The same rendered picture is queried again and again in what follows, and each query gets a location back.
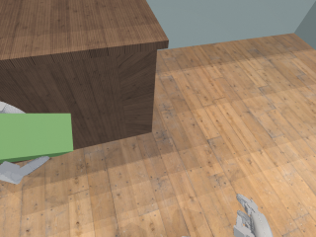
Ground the robot left hand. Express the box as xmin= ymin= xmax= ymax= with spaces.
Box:
xmin=0 ymin=101 xmax=49 ymax=185

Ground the table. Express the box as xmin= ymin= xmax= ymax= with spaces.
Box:
xmin=0 ymin=0 xmax=169 ymax=165

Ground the sponge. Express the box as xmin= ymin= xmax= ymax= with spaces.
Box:
xmin=0 ymin=113 xmax=74 ymax=164

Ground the robot right hand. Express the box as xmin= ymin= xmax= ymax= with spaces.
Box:
xmin=233 ymin=194 xmax=274 ymax=237

